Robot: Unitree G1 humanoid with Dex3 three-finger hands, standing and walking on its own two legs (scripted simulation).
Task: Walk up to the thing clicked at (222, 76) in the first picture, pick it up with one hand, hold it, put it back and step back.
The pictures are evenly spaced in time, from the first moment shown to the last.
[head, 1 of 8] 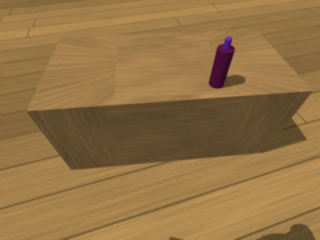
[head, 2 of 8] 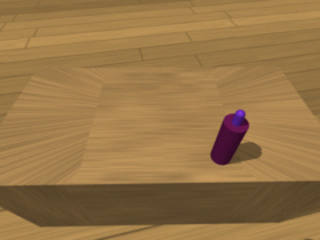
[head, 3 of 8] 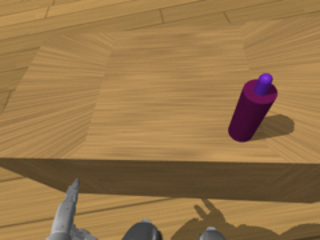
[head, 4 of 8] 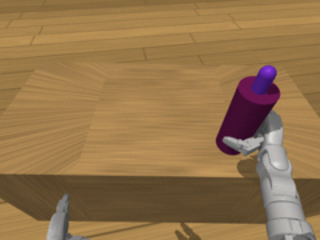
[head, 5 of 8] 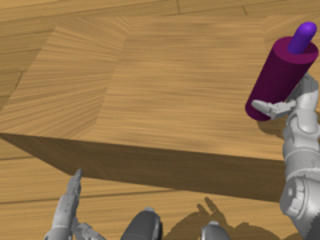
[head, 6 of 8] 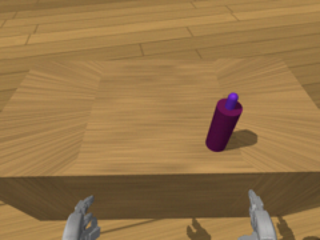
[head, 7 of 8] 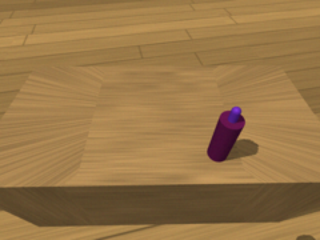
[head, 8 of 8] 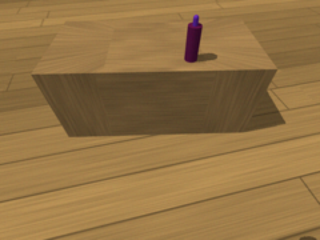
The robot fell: no
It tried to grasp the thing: yes
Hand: right
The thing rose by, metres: 0.24
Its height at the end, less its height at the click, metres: +0.00
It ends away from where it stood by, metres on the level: 0.02
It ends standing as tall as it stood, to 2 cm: yes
